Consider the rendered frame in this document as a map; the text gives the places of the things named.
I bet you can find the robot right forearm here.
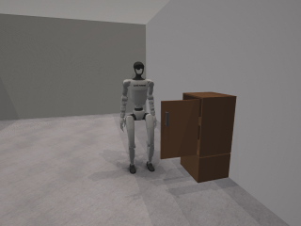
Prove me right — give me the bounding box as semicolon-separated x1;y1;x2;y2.
120;96;127;118

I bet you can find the robot left forearm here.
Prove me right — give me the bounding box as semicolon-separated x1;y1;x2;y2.
149;97;155;116

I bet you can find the robot right foot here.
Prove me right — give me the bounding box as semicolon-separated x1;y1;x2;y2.
130;164;136;174

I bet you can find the cupboard door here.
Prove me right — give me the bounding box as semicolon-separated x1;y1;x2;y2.
160;99;200;159

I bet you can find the left robot upper arm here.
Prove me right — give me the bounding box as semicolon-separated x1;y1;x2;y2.
147;79;154;101

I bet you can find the robot right hand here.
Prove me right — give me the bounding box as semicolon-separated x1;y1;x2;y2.
119;118;126;132

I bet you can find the robot left hand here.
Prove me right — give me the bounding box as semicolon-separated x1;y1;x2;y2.
152;115;157;129

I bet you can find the handle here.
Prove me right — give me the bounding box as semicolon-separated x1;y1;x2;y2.
165;112;169;127

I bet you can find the right robot upper arm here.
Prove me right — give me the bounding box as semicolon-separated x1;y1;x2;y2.
121;79;131;102

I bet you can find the robot right thigh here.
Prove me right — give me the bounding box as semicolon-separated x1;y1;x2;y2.
125;114;136;148

